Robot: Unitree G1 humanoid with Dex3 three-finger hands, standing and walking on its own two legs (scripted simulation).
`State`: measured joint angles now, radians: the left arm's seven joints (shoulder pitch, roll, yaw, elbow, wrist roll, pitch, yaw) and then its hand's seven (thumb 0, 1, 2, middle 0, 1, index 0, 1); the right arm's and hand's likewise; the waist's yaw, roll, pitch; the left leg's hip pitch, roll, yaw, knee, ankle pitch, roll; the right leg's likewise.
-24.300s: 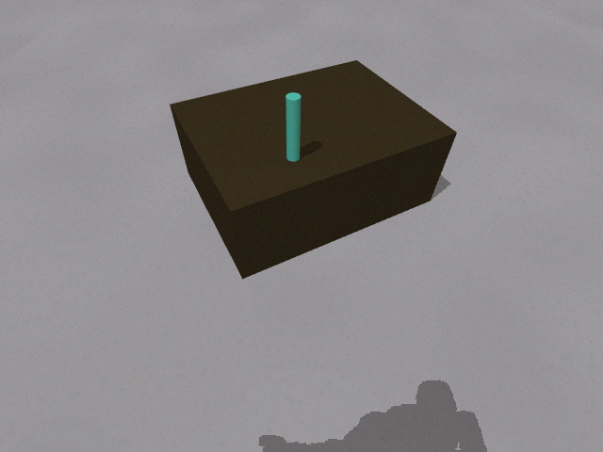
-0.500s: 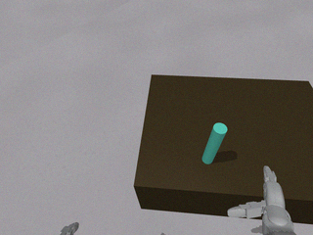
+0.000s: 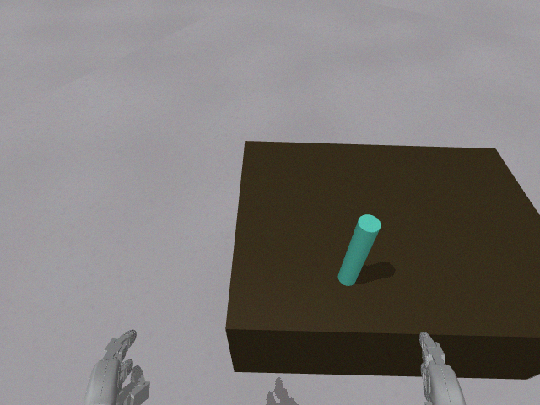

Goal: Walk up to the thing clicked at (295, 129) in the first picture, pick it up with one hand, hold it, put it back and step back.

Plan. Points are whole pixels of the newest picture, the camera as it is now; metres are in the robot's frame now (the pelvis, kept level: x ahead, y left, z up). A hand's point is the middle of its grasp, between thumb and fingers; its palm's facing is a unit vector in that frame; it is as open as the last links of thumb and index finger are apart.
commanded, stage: home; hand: right
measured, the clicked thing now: (356, 253) +0.51 -0.22 -0.22
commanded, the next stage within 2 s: stand in 1.68 s
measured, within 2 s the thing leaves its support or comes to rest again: neither
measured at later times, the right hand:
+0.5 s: hand out of the picture +0.09 -0.27 -0.11, palm faces -0.02 +0.92 -0.39, open 17.5 cm
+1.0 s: hand out of the picture +0.02 -0.26 -0.11, palm faces -0.02 +0.93 -0.38, open 17.5 cm
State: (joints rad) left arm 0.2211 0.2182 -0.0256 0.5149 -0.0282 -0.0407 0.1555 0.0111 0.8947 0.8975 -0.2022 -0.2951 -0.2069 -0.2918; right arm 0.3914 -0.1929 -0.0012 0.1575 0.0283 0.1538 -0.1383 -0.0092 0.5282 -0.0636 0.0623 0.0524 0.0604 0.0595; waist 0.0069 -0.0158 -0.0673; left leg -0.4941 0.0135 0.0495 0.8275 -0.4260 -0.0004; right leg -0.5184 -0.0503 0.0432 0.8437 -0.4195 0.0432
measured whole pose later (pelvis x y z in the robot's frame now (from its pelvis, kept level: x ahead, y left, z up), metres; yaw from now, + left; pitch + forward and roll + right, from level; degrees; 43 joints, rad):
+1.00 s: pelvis -0.02 -0.01 +0.04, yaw +0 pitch -4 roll +0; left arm 0.19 0.33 0.01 1.08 0.03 0.03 0.00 0.01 0.90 0.90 -0.20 -0.30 -0.21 -0.30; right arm 0.21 -0.32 0.00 1.09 -0.03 0.00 -0.02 0.00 0.55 -0.04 0.06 0.05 0.06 0.05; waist 0.00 -0.03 0.04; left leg -0.14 0.05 0.04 0.41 -0.20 -0.02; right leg -0.14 -0.01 0.02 0.37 -0.17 0.02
